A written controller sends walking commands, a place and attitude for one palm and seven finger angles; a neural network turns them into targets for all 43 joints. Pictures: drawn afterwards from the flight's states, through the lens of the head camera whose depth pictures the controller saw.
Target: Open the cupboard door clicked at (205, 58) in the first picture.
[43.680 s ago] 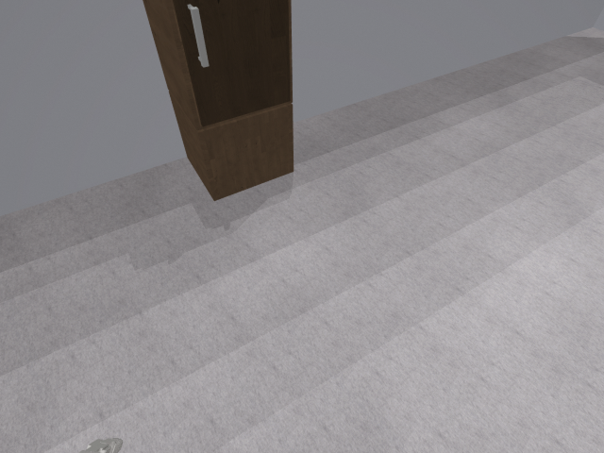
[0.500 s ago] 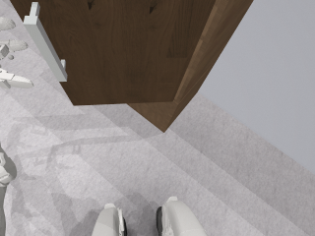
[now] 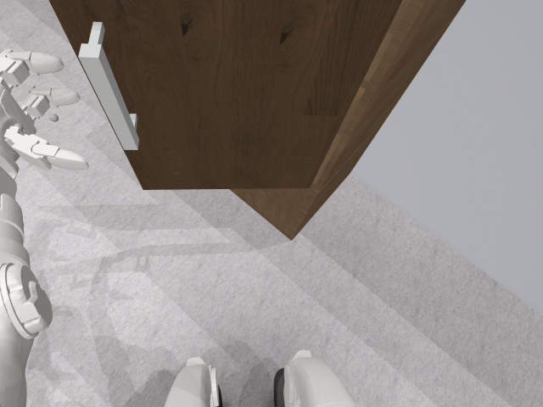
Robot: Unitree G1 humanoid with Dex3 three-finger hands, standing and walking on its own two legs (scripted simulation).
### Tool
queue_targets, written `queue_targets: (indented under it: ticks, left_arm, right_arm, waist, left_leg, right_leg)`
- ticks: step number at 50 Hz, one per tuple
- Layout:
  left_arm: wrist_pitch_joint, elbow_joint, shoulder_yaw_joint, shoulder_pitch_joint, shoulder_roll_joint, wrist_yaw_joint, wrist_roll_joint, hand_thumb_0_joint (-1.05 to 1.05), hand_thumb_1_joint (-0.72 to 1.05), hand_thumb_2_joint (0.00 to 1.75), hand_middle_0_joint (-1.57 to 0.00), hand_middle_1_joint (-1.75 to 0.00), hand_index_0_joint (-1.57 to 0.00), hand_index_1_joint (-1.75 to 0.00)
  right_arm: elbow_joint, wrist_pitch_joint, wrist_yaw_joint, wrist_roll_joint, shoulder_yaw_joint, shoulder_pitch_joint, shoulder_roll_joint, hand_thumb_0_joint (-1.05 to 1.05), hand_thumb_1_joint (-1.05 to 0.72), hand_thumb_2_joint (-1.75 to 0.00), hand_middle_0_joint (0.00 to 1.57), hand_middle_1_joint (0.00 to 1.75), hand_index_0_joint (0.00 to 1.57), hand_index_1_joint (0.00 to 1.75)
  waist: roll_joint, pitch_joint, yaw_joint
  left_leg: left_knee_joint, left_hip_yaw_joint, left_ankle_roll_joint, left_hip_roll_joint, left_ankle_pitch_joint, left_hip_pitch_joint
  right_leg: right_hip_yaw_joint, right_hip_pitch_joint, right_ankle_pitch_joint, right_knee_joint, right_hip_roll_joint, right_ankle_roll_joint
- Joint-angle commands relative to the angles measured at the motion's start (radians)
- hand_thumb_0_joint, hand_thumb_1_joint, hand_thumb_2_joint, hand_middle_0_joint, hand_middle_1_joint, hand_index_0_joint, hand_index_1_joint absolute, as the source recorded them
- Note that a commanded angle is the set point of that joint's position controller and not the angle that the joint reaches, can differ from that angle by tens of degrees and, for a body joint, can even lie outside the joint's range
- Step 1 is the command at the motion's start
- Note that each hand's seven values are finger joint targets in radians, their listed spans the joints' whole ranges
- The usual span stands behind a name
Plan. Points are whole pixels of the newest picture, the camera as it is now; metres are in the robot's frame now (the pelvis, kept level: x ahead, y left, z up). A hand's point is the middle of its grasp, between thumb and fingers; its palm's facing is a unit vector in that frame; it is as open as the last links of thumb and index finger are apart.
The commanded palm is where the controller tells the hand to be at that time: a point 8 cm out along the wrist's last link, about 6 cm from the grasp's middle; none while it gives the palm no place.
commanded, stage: move the hooked fingers beside the handle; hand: left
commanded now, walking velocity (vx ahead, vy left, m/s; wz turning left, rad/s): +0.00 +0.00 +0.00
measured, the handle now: (116, 94) +0.54 +0.19 +0.07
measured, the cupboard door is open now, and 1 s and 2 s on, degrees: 44 44 44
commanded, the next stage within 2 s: slide the fingers in behind the handle in 0.26 s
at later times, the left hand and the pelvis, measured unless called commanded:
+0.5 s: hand (55, 119) +0.49 +0.26 +0.07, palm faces -0.01 -1.00 +0.00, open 14.0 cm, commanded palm +0.47 +0.29 +0.07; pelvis -0.01 -0.01 -0.01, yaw +0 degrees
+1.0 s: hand (86, 119) +0.49 +0.22 +0.07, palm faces -0.01 -1.00 +0.00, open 14.0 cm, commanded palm +0.47 +0.26 +0.07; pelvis +0.00 -0.01 +0.00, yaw +0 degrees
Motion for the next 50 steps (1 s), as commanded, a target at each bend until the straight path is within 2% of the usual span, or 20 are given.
queue_targets:
  ticks: [1,3,5,7,9,13,16,19,24,27,28,31,34,37,38,39,42,45,48,50]
  left_arm:
    - [-0.066,-0.204,0.024,-0.424,0.274,0.018,-0.023,0.00,-0.50,0.30,-0.30,-1.20,-0.30,-1.20]
    - [-0.067,-0.198,0.059,-0.402,0.321,0.026,-0.013,0.00,-0.50,0.30,-0.30,-1.20,-0.30,-1.20]
    - [-0.064,-0.181,0.059,-0.390,0.331,0.031,-0.004,0.00,-0.50,0.30,-0.30,-1.20,-0.30,-1.20]
    - [-0.075,-0.196,0.081,-0.400,0.363,0.028,-0.004,0.00,-0.50,0.30,-0.30,-1.20,-0.30,-1.20]
    - [-0.080,-0.214,0.070,-0.403,0.352,0.017,-0.008,0.00,-0.50,0.30,-0.30,-1.20,-0.30,-1.20]
    - [-0.070,-0.185,0.089,-0.378,0.371,-0.006,-0.023,0.00,-0.50,0.30,-0.30,-1.20,-0.30,-1.20]
    - [-0.068,-0.181,0.039,-0.417,0.320,-0.022,-0.030,0.00,-0.50,0.30,-0.30,-1.20,-0.30,-1.20]
    - [-0.064,-0.156,0.038,-0.427,0.325,-0.023,-0.029,0.00,-0.50,0.30,-0.30,-1.20,-0.30,-1.20]
    - [-0.066,-0.167,0.031,-0.448,0.322,-0.017,-0.028,0.00,-0.50,0.30,-0.30,-1.20,-0.30,-1.20]
    - [-0.073,-0.223,0.032,-0.428,0.304,0.001,-0.026,0.00,-0.50,0.30,-0.30,-1.20,-0.30,-1.20]
    - [-0.067,-0.214,0.021,-0.412,0.276,0.008,-0.028,0.00,-0.50,0.30,-0.30,-1.20,-0.30,-1.20]
    - [-0.066,-0.231,0.057,-0.410,0.311,0.032,-0.030,0.00,-0.50,0.30,-0.30,-1.20,-0.30,-1.20]
    - [-0.062,-0.233,0.030,-0.404,0.277,0.053,-0.017,0.00,-0.50,0.30,-0.30,-1.20,-0.30,-1.20]
    - [-0.081,-0.279,0.032,-0.394,0.265,0.070,-0.018,0.00,-0.50,0.30,-0.30,-1.20,-0.30,-1.20]
    - [-0.078,-0.251,0.011,-0.382,0.226,0.073,-0.020,0.00,-0.50,0.30,-0.30,-1.20,-0.30,-1.20]
    - [-0.082,-0.257,0.009,-0.396,0.228,0.076,-0.020,0.00,-0.50,0.30,-0.30,-1.20,-0.30,-1.20]
    - [-0.093,-0.269,-0.011,-0.394,0.188,0.079,-0.025,0.00,-0.50,0.30,-0.30,-1.20,-0.30,-1.20]
    - [-0.085,-0.227,-0.038,-0.399,0.148,0.085,-0.027,0.00,-0.50,0.30,-0.30,-1.20,-0.30,-1.20]
    - [-0.098,-0.256,-0.015,-0.394,0.162,0.096,-0.026,0.00,-0.50,0.30,-0.30,-1.20,-0.30,-1.20]
    - [-0.088,-0.210,-0.011,-0.357,0.160,0.103,-0.026,0.00,-0.50,0.30,-0.30,-1.20,-0.30,-1.20]
  right_arm:
    - [-0.034,-0.012,-0.016,-0.003,-0.074,0.200,-0.196,0.00,-0.90,-0.90,0.20,0.30,0.20,0.30]
    - [-0.039,-0.013,-0.016,-0.004,-0.075,0.196,-0.197,0.00,-0.90,-0.90,0.20,0.30,0.20,0.30]
    - [-0.047,-0.014,-0.016,-0.002,-0.071,0.190,-0.196,0.00,-0.90,-0.90,0.20,0.30,0.20,0.30]
    - [-0.052,-0.016,-0.017,-0.002,-0.071,0.189,-0.196,0.00,-0.90,-0.90,0.20,0.30,0.20,0.30]
    - [-0.052,-0.017,-0.016,-0.001,-0.069,0.186,-0.194,0.00,-0.90,-0.90,0.20,0.30,0.20,0.30]
    - [-0.049,-0.020,-0.019,0.002,-0.071,0.191,-0.200,0.00,-0.90,-0.90,0.20,0.30,0.20,0.30]
    - [-0.045,-0.018,-0.021,0.005,-0.065,0.188,-0.195,0.00,-0.90,-0.90,0.20,0.30,0.20,0.30]
    - [-0.033,-0.020,-0.026,0.005,-0.066,0.191,-0.201,0.00,-0.90,-0.90,0.20,0.30,0.20,0.30]
    - [-0.021,-0.025,-0.025,0.003,-0.065,0.198,-0.199,0.00,-0.90,-0.90,0.20,0.30,0.20,0.30]
    - [-0.028,-0.023,-0.018,0.000,-0.071,0.204,-0.196,0.00,-0.90,-0.90,0.20,0.30,0.20,0.30]
    - [-0.030,-0.023,-0.014,0.000,-0.072,0.202,-0.194,0.00,-0.90,-0.90,0.20,0.30,0.20,0.30]
    - [-0.036,-0.022,-0.014,-0.001,-0.074,0.203,-0.195,0.00,-0.90,-0.90,0.20,0.30,0.20,0.30]
    - [-0.040,-0.019,-0.009,0.001,-0.071,0.195,-0.188,0.00,-0.90,-0.90,0.20,0.30,0.20,0.30]
    - [-0.044,-0.018,-0.006,0.000,-0.077,0.193,-0.184,0.00,-0.90,-0.90,0.20,0.30,0.20,0.30]
    - [-0.043,-0.019,-0.004,0.000,-0.076,0.191,-0.180,0.00,-0.90,-0.90,0.20,0.30,0.20,0.30]
    - [-0.037,-0.020,-0.004,0.000,-0.076,0.190,-0.182,0.00,-0.90,-0.90,0.20,0.30,0.20,0.30]
    - [-0.033,-0.023,-0.003,0.000,-0.079,0.187,-0.180,0.00,-0.90,-0.90,0.20,0.30,0.20,0.30]
    - [-0.027,-0.025,-0.003,0.001,-0.079,0.183,-0.178,0.00,-0.90,-0.90,0.20,0.30,0.20,0.30]
    - [-0.023,-0.029,-0.004,-0.002,-0.082,0.185,-0.174,0.00,-0.90,-0.90,0.20,0.30,0.20,0.30]
    - [-0.029,-0.027,-0.002,0.001,-0.078,0.178,-0.173,0.00,-0.90,-0.90,0.20,0.30,0.20,0.30]
  waist:
    - [0.210,-0.474,-0.013]
    - [0.191,-0.499,0.000]
    - [0.161,-0.475,-0.003]
    - [0.186,-0.505,0.007]
    - [0.199,-0.505,0.003]
    - [0.159,-0.498,0.002]
    - [0.192,-0.453,-0.015]
    - [0.165,-0.449,-0.026]
    - [0.186,-0.477,-0.023]
    - [0.237,-0.536,0.001]
    - [0.222,-0.524,-0.005]
    - [0.187,-0.522,0.003]
    - [0.183,-0.488,0.000]
    - [0.210,-0.531,0.009]
    - [0.189,-0.502,0.000]
    - [0.176,-0.478,-0.004]
    - [0.213,-0.507,0.001]
    - [0.147,-0.447,-0.018]
    - [0.181,-0.504,0.001]
    - [0.121,-0.452,0.001]
  left_leg:
    - [-0.097,-0.098,-0.020,-0.012,0.566,0.473]
    - [-0.092,-0.087,-0.017,-0.016,0.547,0.441]
    - [-0.095,-0.077,-0.010,-0.020,0.503,0.388]
    - [-0.090,-0.072,-0.010,-0.021,0.519,0.388]
    - [-0.089,-0.068,-0.009,-0.021,0.509,0.397]
    - [-0.090,-0.065,-0.003,-0.022,0.491,0.359]
    - [-0.094,-0.068,-0.001,-0.024,0.445,0.362]
    - [-0.091,-0.069,0.002,-0.022,0.402,0.339]
    - [-0.082,-0.072,0.000,-0.022,0.412,0.345]
    - [-0.088,-0.084,-0.011,-0.020,0.486,0.429]
    - [-0.087,-0.083,-0.010,-0.019,0.481,0.430]
    - [-0.090,-0.076,-0.004,-0.023,0.468,0.393]
    - [-0.101,-0.070,-0.005,-0.023,0.443,0.378]
    - [-0.100,-0.074,-0.011,-0.021,0.502,0.428]
    - [-0.100,-0.069,-0.009,-0.022,0.479,0.416]
    - [-0.106,-0.073,-0.009,-0.020,0.461,0.406]
    - [-0.105,-0.079,-0.016,-0.020,0.507,0.458]
    - [-0.109,-0.071,-0.007,-0.024,0.437,0.398]
    - [-0.100,-0.074,-0.013,-0.024,0.497,0.438]
    - [-0.105,-0.063,-0.007,-0.028,0.444,0.368]
  right_leg:
    - [0.020,0.081,0.301,-0.061,0.050,-0.029]
    - [0.029,0.132,0.326,-0.060,0.048,-0.026]
    - [0.034,0.158,0.325,-0.060,0.048,-0.024]
    - [0.040,0.187,0.352,-0.053,0.049,-0.026]
    - [0.042,0.182,0.349,-0.059,0.048,-0.025]
    - [0.046,0.211,0.362,-0.060,0.051,-0.023]
    - [0.041,0.159,0.311,-0.065,0.051,-0.027]
    - [0.046,0.144,0.277,-0.072,0.049,-0.022]
    - [0.048,0.140,0.281,-0.063,0.047,-0.024]
    - [0.036,0.125,0.297,-0.055,0.049,-0.029]
    - [0.032,0.112,0.290,-0.059,0.050,-0.027]
    - [0.038,0.165,0.312,-0.059,0.052,-0.028]
    - [0.038,0.165,0.303,-0.067,0.050,-0.023]
    - [0.036,0.166,0.331,-0.061,0.052,-0.026]
    - [0.037,0.159,0.323,-0.067,0.052,-0.024]
    - [0.035,0.158,0.311,-0.071,0.052,-0.024]
    - [0.031,0.138,0.319,-0.066,0.051,-0.029]
    - [0.036,0.145,0.299,-0.079,0.049,-0.023]
    - [0.035,0.152,0.333,-0.063,0.047,-0.027]
    - [0.039,0.181,0.326,-0.069,0.046,-0.023]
